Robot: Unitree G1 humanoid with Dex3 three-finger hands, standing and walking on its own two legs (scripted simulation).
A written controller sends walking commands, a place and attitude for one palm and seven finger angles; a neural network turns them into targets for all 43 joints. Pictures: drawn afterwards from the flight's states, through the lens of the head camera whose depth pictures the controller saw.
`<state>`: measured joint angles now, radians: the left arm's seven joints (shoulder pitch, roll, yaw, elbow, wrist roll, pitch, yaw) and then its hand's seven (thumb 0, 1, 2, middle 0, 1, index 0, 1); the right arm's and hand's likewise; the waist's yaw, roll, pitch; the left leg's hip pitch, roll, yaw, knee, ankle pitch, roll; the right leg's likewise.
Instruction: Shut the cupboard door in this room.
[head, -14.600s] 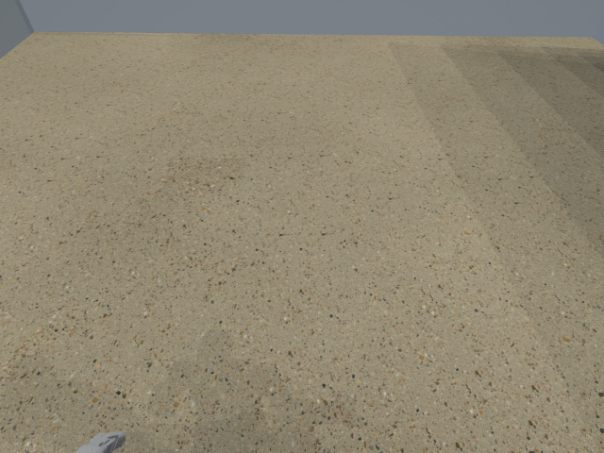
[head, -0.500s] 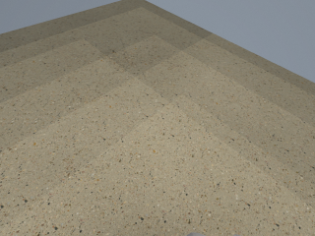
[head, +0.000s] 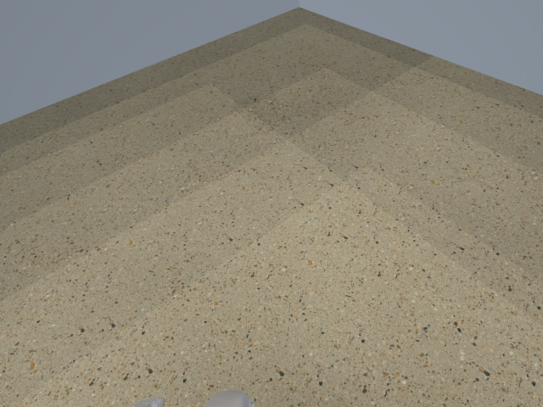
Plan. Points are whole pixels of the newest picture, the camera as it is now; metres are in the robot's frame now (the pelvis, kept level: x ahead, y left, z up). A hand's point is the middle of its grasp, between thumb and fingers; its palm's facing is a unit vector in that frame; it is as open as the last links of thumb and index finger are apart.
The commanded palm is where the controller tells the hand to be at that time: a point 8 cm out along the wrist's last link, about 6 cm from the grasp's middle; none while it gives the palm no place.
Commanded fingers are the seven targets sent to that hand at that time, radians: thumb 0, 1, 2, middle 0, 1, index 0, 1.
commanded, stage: turn or walk to find it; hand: left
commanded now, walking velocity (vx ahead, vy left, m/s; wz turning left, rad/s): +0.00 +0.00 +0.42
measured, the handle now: out of the picture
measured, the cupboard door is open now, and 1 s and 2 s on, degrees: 77 77 77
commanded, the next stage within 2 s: none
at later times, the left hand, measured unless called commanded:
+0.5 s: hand out of the picture -0.07 +0.27 -0.19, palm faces +0.27 -0.93 -0.23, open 7.3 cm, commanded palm none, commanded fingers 0.00 0.90 0.90 -0.20 -0.30 -0.20 -0.30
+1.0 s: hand out of the picture -0.02 +0.22 -0.14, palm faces +0.38 -0.88 -0.28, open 7.3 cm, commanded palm none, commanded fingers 0.00 0.90 0.90 -0.20 -0.30 -0.20 -0.30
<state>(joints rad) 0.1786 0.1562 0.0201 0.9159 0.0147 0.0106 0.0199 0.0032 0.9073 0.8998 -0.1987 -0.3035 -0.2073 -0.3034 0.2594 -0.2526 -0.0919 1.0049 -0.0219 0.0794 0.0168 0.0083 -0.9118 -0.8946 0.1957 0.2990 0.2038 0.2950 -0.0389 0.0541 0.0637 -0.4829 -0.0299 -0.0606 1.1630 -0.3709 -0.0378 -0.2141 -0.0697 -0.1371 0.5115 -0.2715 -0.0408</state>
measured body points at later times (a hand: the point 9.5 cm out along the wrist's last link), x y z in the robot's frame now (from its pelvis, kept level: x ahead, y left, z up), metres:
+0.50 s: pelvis -0.03 +0.06 -0.01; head -0.02 +0.09 +0.44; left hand -0.08 +0.32 -0.17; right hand +0.12 -0.16 -0.13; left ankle -0.06 +0.15 -0.74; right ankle -0.02 -0.09 -0.68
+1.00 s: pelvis -0.05 +0.00 +0.00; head -0.02 -0.03 +0.44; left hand -0.04 +0.26 -0.12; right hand +0.06 -0.23 -0.17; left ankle -0.11 +0.13 -0.67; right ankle -0.01 -0.08 -0.74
